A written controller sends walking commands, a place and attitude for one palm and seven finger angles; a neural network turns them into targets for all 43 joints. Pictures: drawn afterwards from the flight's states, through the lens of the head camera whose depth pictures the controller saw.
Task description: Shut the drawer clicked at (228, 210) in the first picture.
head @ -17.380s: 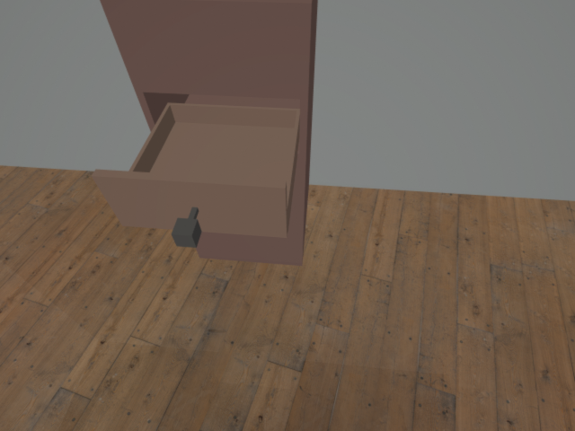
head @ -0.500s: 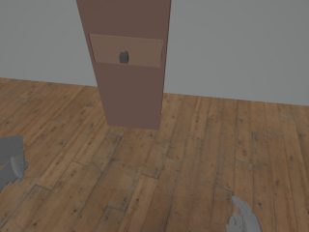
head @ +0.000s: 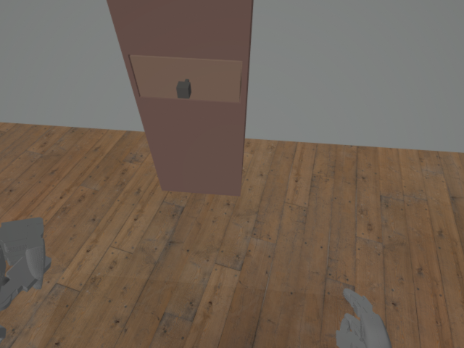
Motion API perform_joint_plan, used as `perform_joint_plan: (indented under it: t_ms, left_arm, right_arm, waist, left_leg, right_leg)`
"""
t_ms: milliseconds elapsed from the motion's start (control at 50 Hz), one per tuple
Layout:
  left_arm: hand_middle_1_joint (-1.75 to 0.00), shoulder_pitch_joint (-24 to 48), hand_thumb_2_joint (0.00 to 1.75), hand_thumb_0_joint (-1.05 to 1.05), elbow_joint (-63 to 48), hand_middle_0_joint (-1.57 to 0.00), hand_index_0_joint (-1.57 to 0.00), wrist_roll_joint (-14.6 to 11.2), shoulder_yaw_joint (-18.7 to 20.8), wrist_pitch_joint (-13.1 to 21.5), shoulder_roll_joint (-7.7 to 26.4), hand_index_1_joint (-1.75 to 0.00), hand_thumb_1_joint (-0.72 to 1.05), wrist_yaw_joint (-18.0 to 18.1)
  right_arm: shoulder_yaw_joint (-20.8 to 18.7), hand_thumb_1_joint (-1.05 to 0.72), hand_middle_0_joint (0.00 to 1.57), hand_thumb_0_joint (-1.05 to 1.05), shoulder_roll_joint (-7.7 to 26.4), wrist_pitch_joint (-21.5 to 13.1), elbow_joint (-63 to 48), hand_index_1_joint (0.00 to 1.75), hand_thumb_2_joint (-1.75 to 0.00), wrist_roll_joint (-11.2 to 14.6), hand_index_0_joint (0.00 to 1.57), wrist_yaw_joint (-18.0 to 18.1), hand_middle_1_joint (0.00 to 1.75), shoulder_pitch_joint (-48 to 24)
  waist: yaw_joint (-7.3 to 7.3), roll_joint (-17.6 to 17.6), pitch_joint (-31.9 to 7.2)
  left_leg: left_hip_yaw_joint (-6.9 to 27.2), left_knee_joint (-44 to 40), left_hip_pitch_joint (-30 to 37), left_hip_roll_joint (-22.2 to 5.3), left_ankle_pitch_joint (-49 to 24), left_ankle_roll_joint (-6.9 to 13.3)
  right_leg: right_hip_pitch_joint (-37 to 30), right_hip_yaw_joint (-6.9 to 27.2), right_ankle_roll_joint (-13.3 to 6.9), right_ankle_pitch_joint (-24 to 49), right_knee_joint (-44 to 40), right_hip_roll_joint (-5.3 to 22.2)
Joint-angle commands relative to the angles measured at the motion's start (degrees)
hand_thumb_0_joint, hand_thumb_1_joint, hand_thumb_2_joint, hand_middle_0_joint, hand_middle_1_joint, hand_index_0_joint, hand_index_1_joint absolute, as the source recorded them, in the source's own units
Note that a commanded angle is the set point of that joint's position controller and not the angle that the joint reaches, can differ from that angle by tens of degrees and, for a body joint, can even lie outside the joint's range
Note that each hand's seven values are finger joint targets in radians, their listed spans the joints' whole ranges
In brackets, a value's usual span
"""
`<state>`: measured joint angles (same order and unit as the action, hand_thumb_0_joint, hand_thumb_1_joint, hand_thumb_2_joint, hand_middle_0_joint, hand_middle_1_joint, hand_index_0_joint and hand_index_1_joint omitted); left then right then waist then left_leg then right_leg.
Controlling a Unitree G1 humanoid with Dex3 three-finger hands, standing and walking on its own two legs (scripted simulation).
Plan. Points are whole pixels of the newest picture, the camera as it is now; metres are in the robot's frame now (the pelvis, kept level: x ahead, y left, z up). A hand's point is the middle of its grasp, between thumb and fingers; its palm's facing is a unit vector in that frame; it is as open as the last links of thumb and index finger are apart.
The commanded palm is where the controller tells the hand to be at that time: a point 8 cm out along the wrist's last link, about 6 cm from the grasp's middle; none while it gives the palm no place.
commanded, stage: let the arm hang, fingers relaxed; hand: left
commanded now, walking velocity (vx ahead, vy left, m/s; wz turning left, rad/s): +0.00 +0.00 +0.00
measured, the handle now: (185, 86) +0.94 +0.22 -0.08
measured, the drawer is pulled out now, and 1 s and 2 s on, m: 0.00 0.00 0.00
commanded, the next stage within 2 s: look to check the result in 1.12 s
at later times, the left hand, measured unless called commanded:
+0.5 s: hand out of the picture -0.07 +0.20 -0.17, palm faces +0.04 -0.97 -0.24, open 4.3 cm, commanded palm none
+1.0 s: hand out of the picture -0.03 +0.16 -0.17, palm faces +0.06 -0.98 -0.18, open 7.3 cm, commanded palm none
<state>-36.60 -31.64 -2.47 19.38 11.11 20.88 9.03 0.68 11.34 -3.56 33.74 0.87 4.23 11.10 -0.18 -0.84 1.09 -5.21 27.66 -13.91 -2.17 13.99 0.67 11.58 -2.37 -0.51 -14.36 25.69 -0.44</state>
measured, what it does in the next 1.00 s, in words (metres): stands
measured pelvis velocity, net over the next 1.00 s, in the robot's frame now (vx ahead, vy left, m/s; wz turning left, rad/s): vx -0.02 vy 0.00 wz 0.01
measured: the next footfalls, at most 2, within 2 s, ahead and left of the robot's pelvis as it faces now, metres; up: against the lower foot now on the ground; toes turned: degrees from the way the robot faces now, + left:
none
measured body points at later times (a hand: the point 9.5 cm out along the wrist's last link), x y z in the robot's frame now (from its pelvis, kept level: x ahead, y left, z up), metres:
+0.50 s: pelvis -0.03 +0.00 +0.00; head +0.00 +0.01 +0.45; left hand -0.07 +0.25 -0.15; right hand -0.06 -0.22 -0.16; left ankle +0.01 +0.11 -0.74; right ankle -0.01 -0.11 -0.74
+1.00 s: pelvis -0.02 +0.00 +0.00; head -0.02 -0.01 +0.45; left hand -0.03 +0.21 -0.16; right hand -0.04 -0.20 -0.17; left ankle +0.01 +0.11 -0.74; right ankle -0.01 -0.11 -0.74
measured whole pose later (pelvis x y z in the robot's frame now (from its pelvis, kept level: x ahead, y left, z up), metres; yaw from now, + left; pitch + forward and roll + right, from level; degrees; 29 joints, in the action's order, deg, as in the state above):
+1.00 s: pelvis -0.02 +0.00 +0.00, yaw +1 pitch -2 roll +0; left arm -16.6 65.2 0.7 0.6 0.2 6.1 2.2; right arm -0.8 5.8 0.7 64.4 -1.0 1.9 17.9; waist -0.6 -1.4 1.7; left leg -4.8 25.5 -13.1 -1.0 10.9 1.0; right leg 11.7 -2.9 -0.8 -13.1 26.3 0.6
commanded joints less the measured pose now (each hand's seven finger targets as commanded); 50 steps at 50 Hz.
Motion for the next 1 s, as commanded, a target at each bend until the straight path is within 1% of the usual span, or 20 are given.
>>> perform_joint_plan:
  t_ms: [0,20,40,80,100,140,180,200,220,280,320,360,380,400,420,440,600,760,800,980]
  left_arm:
    - [-1.6,9.23,0.9,0.0,36.45,-1.4,-1.4,4.08,-15.85,-3.48,2.33,-1.6,0.9,-6.66]
    - [-1.56,10.11,0.9,0.0,37.58,-1.36,-1.36,3.94,-12.98,-8.53,2.33,-1.56,0.9,-8.3]
    - [-1.51,11.0,0.9,0.0,39.88,-1.32,-1.32,4.39,-13.15,-9.54,0.72,-1.51,0.9,-8.59]
    - [-1.43,15.09,0.9,0.0,45.83,-1.24,-1.24,4.37,-14.18,-10.1,0.61,-1.43,0.9,-8.84]
    - [-1.38,16.97,0.9,0.0,49.48,-1.2,-1.2,4.52,-14.68,-10.1,0.9,-1.38,0.9,-8.76]
    - [-1.3,19.56,0.9,0.0,57.66,-1.12,-1.12,4.29,-15.68,-10.74,0.34,-1.3,0.9,-8.33]
    - [-1.21,21.36,0.9,0.0,65.36,-1.04,-1.04,3.96,-16.67,-11.47,-0.54,-1.21,0.9,-7.95]
    - [-1.17,21.55,0.9,0.0,68.6,-1.0,-1.0,3.96,-16.93,-11.6,-0.29,-1.17,0.9,-7.81]
    - [-1.12,21.63,0.9,0.0,71.94,-0.96,-0.96,3.78,-17.14,-11.61,-0.77,-1.12,0.9,-7.74]
    - [-0.99,20.18,0.9,0.0,79.88,-0.84,-0.84,3.46,-17.34,-11.35,-1.81,-0.99,0.9,-7.59]
    - [-0.91,19.61,0.9,0.0,83.37,-0.76,-0.76,3.46,-17.22,-11.3,-2.26,-0.91,0.9,-7.53]
    - [-0.82,19.32,0.9,0.0,86.09,-0.68,-0.68,3.38,-17.35,-11.2,-2.64,-0.82,0.9,-7.59]
    - [-0.78,19.02,0.9,0.0,87.29,-0.64,-0.64,3.32,-17.43,-11.13,-2.65,-0.78,0.9,-7.6]
    - [-0.73,18.69,0.9,0.0,88.24,-0.6,-0.6,3.3,-17.53,-11.03,-2.58,-0.73,0.9,-7.53]
    - [-0.69,18.53,0.9,0.0,89.41,-0.56,-0.56,3.26,-17.66,-11.03,-3.27,-0.69,0.9,-7.49]
    - [-0.65,18.31,0.9,0.0,90.2,-0.52,-0.52,3.19,-17.77,-10.99,-3.61,-0.65,0.9,-7.44]
    - [-0.3,15.25,0.9,0.0,95.02,-0.2,-0.2,3.28,-17.91,-11.04,-6.07,-0.3,0.9,-6.85]
    - [-0.3,14.75,0.9,0.0,95.97,-0.2,-0.2,3.36,-17.74,-10.93,-8.3,-0.3,0.9,-6.49]
    - [-0.3,14.67,0.9,0.0,95.72,-0.2,-0.2,3.42,-17.61,-10.77,-8.38,-0.3,0.9,-6.41]
    - [-0.3,15.96,0.9,0.0,95.96,-0.2,-0.2,3.32,-17.47,-10.41,-8.68,-0.3,0.9,-6.47]
  right_arm:
    - [-5.56,-0.9,0.2,0.0,14.73,-7.42,5.76,0.3,-0.9,-0.23,0.2,-5.26,0.3,-7.6]
    - [-5.9,-0.9,0.2,0.0,15.11,-3.13,5.26,0.3,-0.9,-0.24,0.2,-5.47,0.3,-2.45]
    - [-5.07,-0.9,0.2,0.0,12.31,-1.44,5.06,0.3,-0.9,-0.83,0.2,-5.35,0.3,-0.64]
    - [-3.9,-0.9,0.2,0.0,11.86,0.19,4.96,0.3,-0.9,-1.61,0.2,-5.04,0.3,-1.11]
    - [-3.76,-0.9,0.2,0.0,11.57,0.78,5.44,0.3,-0.9,-1.93,0.2,-4.94,0.3,-0.95]
    - [-3.2,-0.9,0.2,0.0,10.16,2.21,7.38,0.3,-0.9,-2.4,0.2,-4.64,0.3,-0.51]
    - [-2.44,-0.9,0.2,0.0,8.69,3.33,10.2,0.3,-0.9,-2.6,0.2,-4.48,0.3,-0.3]
    - [-2.3,-0.9,0.2,0.0,8.9,3.54,11.36,0.3,-0.9,-2.59,0.2,-4.49,0.3,-0.39]
    - [-1.99,-0.9,0.2,0.0,8.26,3.59,12.85,0.3,-0.9,-2.6,0.2,-4.36,0.3,-0.37]
    - [-1.89,-0.9,0.2,0.0,6.76,4.02,16.95,0.3,-0.9,-2.49,0.2,-3.88,0.3,1.05]
    - [-2.09,-0.9,0.2,0.0,5.91,4.25,19.04,0.3,-0.9,-2.42,0.2,-3.61,0.3,2.99]
    - [-2.29,-0.9,0.2,0.0,5.36,4.41,20.85,0.3,-0.9,-2.32,0.2,-3.38,0.3,4.74]
    - [-2.34,-0.9,0.2,0.0,5.09,4.42,21.8,0.3,-0.9,-2.25,0.2,-3.31,0.3,5.93]
    - [-2.55,-0.9,0.2,0.0,5.43,4.54,22.4,0.3,-0.9,-2.14,0.2,-3.22,0.3,6.73]
    - [-2.57,-0.9,0.2,0.0,4.84,4.49,23.41,0.3,-0.9,-2.13,0.2,-3.11,0.3,7.9]
    - [-2.49,-0.9,0.2,0.0,4.59,4.43,24.26,0.3,-0.9,-2.09,0.2,-3.02,0.3,8.88]
    - [-2.55,-0.9,0.2,0.0,2.67,4.19,28.17,0.3,-0.9,-1.9,0.2,-2.54,0.3,12.48]
    - [-2.46,-0.9,0.2,0.0,-0.41,4.15,29.59,0.3,-0.9,-2.08,0.2,-2.46,0.3,13.11]
    - [-2.5,-0.9,0.2,0.0,-0.31,4.03,29.56,0.3,-0.9,-2.04,0.2,-2.41,0.3,13.14]
    - [-2.53,-0.9,0.2,0.0,-0.75,3.53,29.76,0.3,-0.9,-1.97,0.2,-2.13,0.3,11.88]
  waist:
    - [-2.57,-1.3,-1.96]
    - [-1.28,-1.62,-4.69]
    - [-1.16,0.96,-5.52]
    - [-0.61,6.66,-3.83]
    - [-0.52,10.34,-4.88]
    - [-0.68,11.51,-3.92]
    - [-0.69,6.46,-2.16]
    - [-0.3,1.3,-2.01]
    - [0.04,-1.41,-1.52]
    - [0.18,-5.76,-0.16]
    - [0.16,-7.71,-0.3]
    - [0.06,-6.85,0.3]
    - [-0.01,-5.32,0.34]
    - [-0.06,-2.08,0.92]
    - [-0.38,-1.24,0.97]
    - [-0.48,-1.81,1.03]
    - [-0.16,0.33,3.73]
    - [-0.36,1.89,5.85]
    - [-0.37,0.11,5.24]
    - [-0.43,-0.29,4.74]
  left_leg:
    - [5.07,3.66,0.37,-5.27,-16.92,0.5]
    - [5.33,2.41,-0.12,-5.38,-15.25,0.84]
    - [5.99,2.43,-1.1,-5.36,-11.89,1.72]
    - [8.1,1.22,-4.18,-5.09,-7.33,3.03]
    - [8.26,1.37,-3.5,-4.52,-7.94,2.79]
    - [7.36,1.51,-1.75,-2.96,-7.17,2.15]
    - [7.48,-1.04,-1.14,-3.08,-6.1,1.79]
    - [8.15,-3.01,-1.68,-3.61,-5.81,1.78]
    - [8.67,-4.68,-2.93,-4.02,-3.81,1.94]
    - [8.13,-7.04,-3.03,-3.62,3.72,1.43]
    - [8.4,-7.98,-3.02,-3.98,5.91,1.52]
    - [8.54,-8.72,-3.18,-3.86,8.2,1.39]
    - [8.55,-8.82,-2.9,-3.87,8.1,1.44]
    - [8.59,-8.2,-1.77,-3.93,6.98,1.5]
    - [8.45,-8.28,-1.06,-4.02,6.61,1.6]
    - [8.34,-8.44,-0.52,-4.15,6.09,1.64]
    - [8.9,-10.19,-1.25,-4.63,7.22,1.95]
    - [7.09,-8.67,-0.82,-3.45,4.65,1.68]
    - [7.17,-8.52,-0.28,-3.61,3.89,1.61]
    - [6.66,-8.7,1.06,-3.96,0.06,1.29]
  right_leg:
    - [7.02,1.19,-0.13,17.18,3.93,6.61]
    - [6.15,4.9,-0.68,13.9,2.16,7.69]
    - [5.86,3.38,-1.08,11.08,2.92,6.73]
    - [5.04,3.39,-1.37,7.88,2.88,6.05]
    - [3.73,4.49,-1.87,8.73,2.52,6.27]
    - [4.22,5.89,-2.5,9.59,1.06,7.77]
    - [4.69,5.68,-2.14,5.5,-0.02,7.17]
    - [3.58,5.34,-1.71,2.59,0.02,6.15]
    - [2.18,4.96,-1.5,0.7,-0.56,5.67]
    - [1.82,5.32,-1.96,-2.46,-3.3,5.43]
    - [0.78,4.69,-2.13,-2.26,-4.34,5.27]
    - [0.93,4.76,-2.31,-3.37,-5.51,5.21]
    - [1.08,4.7,-2.35,-3.74,-5.96,5.34]
    - [1.99,4.67,-2.42,-3.89,-6.42,5.28]
    - [2.71,4.64,-2.45,-4.52,-6.85,5.62]
    - [2.96,4.57,-2.44,-4.18,-6.85,5.57]
    - [4.06,3.62,-2.01,-4.33,-5.8,4.92]
    - [6.53,4.38,-1.94,-5.79,-6.75,5.57]
    - [6.29,4.43,-1.96,-4.42,-6.37,5.3]
    - [4.15,4.35,-1.85,0.64,-6.28,5.6]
